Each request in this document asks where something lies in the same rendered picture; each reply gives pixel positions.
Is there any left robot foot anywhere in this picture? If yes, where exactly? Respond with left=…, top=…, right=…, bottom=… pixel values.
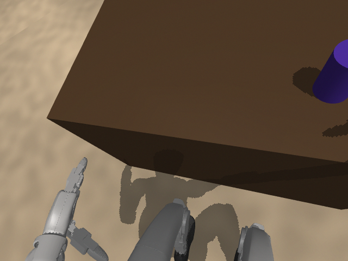
left=174, top=215, right=195, bottom=261

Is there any left robot hand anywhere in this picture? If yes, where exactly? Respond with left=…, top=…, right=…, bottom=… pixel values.
left=43, top=157, right=109, bottom=261

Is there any can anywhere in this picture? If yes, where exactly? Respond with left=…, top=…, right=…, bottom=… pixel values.
left=312, top=39, right=348, bottom=103

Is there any left robot arm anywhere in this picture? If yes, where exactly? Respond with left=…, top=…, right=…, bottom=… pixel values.
left=25, top=233, right=68, bottom=261

